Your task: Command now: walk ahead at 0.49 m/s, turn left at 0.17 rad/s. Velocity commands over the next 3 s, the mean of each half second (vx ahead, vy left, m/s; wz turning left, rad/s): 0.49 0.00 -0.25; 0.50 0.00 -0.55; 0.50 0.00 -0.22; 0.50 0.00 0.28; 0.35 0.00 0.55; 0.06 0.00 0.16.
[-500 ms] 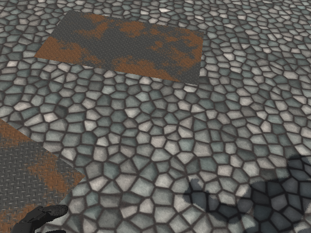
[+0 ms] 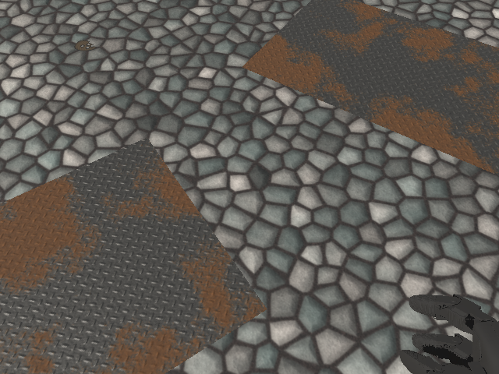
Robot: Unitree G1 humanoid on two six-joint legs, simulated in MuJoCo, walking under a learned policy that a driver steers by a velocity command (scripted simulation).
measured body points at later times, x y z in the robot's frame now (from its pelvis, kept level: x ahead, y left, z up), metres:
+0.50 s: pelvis +0.29 -0.01 +0.01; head +0.33 -0.03 +0.46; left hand +0.53 +0.18 -0.08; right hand +0.28 -0.30 -0.11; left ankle +0.14 +0.10 -0.71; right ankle +0.43 -0.15 -0.70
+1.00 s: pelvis +0.60 -0.07 +0.01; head +0.62 -0.09 +0.46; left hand +0.77 +0.17 -0.10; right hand +0.70 -0.39 -0.05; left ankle +0.76 -0.02 -0.72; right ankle +0.43 -0.14 -0.71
